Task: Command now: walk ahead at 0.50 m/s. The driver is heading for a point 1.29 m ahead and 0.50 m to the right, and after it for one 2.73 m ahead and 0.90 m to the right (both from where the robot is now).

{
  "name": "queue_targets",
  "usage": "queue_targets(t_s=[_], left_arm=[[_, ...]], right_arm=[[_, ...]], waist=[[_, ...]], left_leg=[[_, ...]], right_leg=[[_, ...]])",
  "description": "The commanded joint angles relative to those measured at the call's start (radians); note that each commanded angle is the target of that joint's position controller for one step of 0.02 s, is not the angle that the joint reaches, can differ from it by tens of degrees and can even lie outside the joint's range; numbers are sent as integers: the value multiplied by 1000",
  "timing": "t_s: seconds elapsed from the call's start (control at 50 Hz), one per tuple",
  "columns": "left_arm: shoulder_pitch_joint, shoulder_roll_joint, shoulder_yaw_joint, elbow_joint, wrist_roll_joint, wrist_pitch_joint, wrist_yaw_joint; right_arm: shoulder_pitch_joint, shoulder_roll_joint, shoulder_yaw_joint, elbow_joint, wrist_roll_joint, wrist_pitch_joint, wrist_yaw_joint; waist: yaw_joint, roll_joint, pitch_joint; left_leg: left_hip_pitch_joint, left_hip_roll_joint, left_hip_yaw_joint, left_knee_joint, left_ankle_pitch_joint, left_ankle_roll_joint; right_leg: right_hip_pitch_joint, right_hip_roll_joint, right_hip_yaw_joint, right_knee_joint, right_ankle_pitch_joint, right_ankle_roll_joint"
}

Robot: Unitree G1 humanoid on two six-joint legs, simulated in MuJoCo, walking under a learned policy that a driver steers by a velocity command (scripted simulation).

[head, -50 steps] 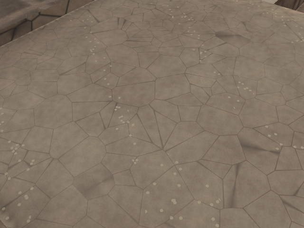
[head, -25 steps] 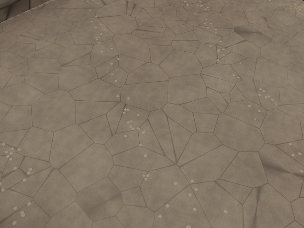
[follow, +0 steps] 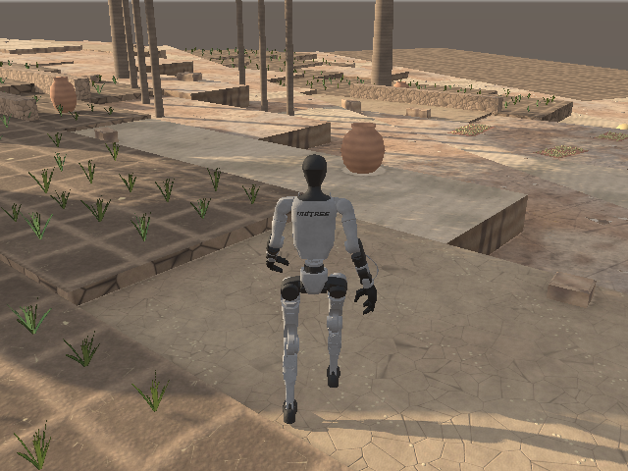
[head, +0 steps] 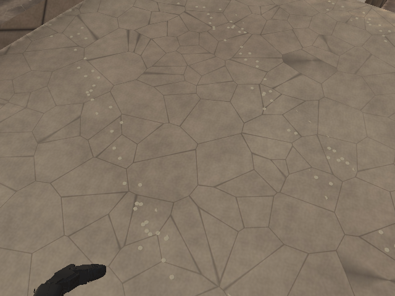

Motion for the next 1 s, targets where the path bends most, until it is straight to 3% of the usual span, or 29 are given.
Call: queue_targets(t_s=[0.02,0.04,0.06,0.08,0.1,0.12,0.14,0.18,0.22,0.28,0.38,0.44,0.46,0.48,0.5,0.52,0.54,0.56,0.58,0.6,0.64,0.72,0.82,0.92,0.96,1.0], left_arm=[[466,254,84,54,-1,-1,13],[405,189,61,47,-2,8,19],[325,159,51,35,-1,12,25],[257,140,43,31,3,12,22],[215,113,35,24,12,7,19],[197,110,34,26,17,4,16],[197,115,37,31,11,-3,15],[203,136,42,50,5,-14,17],[229,154,47,70,1,-14,26],[265,172,50,92,-5,-7,36],[350,200,58,147,-19,9,42],[355,212,63,164,-22,26,48],[336,218,64,162,-22,32,49],[334,196,54,158,-15,37,50],[346,137,29,130,8,38,52],[488,24,-1,127,-7,22,47],[430,138,25,144,-30,11,48],[341,189,42,113,-47,6,49],[295,182,42,103,-41,7,55],[279,172,47,101,-28,12,58],[316,138,51,112,-31,36,55],[264,103,49,82,-24,67,54],[140,82,37,38,-17,57,27],[-7,71,23,-40,-16,57,-4],[-9,86,29,-63,-16,60,-14],[64,125,50,-63,-16,68,-16]], right_arm=[[78,-43,15,-66,-6,-51,14],[-16,-146,-15,-88,23,-68,19],[-115,-150,-15,-119,32,-75,19],[-160,-131,-15,-128,16,-73,16],[-163,-123,-21,-126,1,-62,12],[-136,-98,-18,-119,1,-50,14],[-115,-71,-13,-113,-2,-39,14],[-138,-57,-10,-125,-7,-23,8],[-216,-56,-7,-152,-15,-24,8],[-332,-39,4,-179,-12,-35,21],[-463,-63,6,-226,1,-41,44],[-444,-97,-5,-232,-1,-51,54],[-372,-118,-17,-214,-3,-55,52],[-217,-165,-43,-168,-6,-57,44],[-34,-246,-64,-139,-21,-58,33],[7,-300,-76,-118,-22,-51,38],[-4,-195,-49,-132,-14,-53,38],[-74,-152,-35,-139,-13,-56,34],[-151,-130,-27,-148,-18,-59,32],[-201,-101,-21,-148,-23,-62,32],[-238,-73,-17,-140,-33,-73,31],[-228,-108,-30,-108,-32,-84,20],[-207,-140,-36,-89,-28,-67,1],[-124,-176,-48,-57,-9,-33,-3],[-132,-195,-54,-58,1,-18,-4],[-156,-225,-64,-68,12,-6,-10]], waist=[[195,-256,-501],[206,-180,-355],[186,-120,-222],[146,-42,-123],[110,-41,-79],[81,-56,-65],[67,-62,-62],[50,-58,-30],[65,-51,-6],[101,-56,19],[138,-58,49],[106,-69,35],[59,-73,-3],[-10,-57,-102],[-69,60,-269],[-1,332,-394],[-44,218,-352],[-36,168,-218],[-3,102,-147],[23,94,-93],[65,123,-68],[76,66,-5],[39,47,37],[-11,29,86],[12,49,72],[73,93,2]], left_leg=[[-662,-65,-105,776,-87,1],[-776,6,-140,844,-65,12],[-791,57,-103,816,19,19],[-759,97,-80,732,91,16],[-698,127,-84,663,142,12],[-642,137,-84,634,173,6],[-614,140,-77,609,187,-3],[-632,149,-69,530,236,-24],[-665,149,-60,398,355,-38],[-607,115,-30,171,539,-37],[-609,86,-39,16,550,-13],[-539,65,-34,-30,431,22],[-429,37,-8,-54,402,38],[-207,27,2,-50,403,64],[104,211,-190,-14,425,124],[397,418,-634,-138,178,259],[345,395,-679,-214,50,225],[226,373,-529,-232,66,181],[94,342,-423,-257,165,161],[-5,311,-337,-289,246,154],[-100,270,-210,-344,337,142],[-129,268,-59,-397,478,156],[-87,239,98,-417,531,133],[71,288,163,-366,625,126],[118,300,192,-295,819,110],[138,297,217,-142,1152,90]], right_leg=[[1011,-424,787,-164,-94,-312],[924,-378,672,-191,-158,-255],[764,-335,521,-211,-119,-213],[595,-289,419,-252,-40,-188],[485,-251,353,-291,10,-168],[417,-234,322,-327,23,-167],[378,-229,295,-355,54,-176],[332,-223,230,-391,124,-185],[336,-205,176,-408,145,-174],[320,-161,98,-414,117,-134],[458,-225,119,-371,50,-114],[527,-258,157,-287,140,-92],[521,-236,148,-200,265,-76],[463,-179,115,-20,338,-50],[266,-103,64,303,93,-8],[-106,60,66,628,-492,53],[-196,19,195,743,-515,47],[-249,-25,183,761,-424,35],[-216,-74,160,729,-335,36],[-183,-103,162,681,-271,40],[-94,-133,166,640,-208,43],[-166,-142,169,547,-92,63],[-166,-128,98,279,114,68],[-213,-106,20,137,63,35],[-167,-73,-20,112,-19,7],[-27,-4,-77,119,-122,-34]])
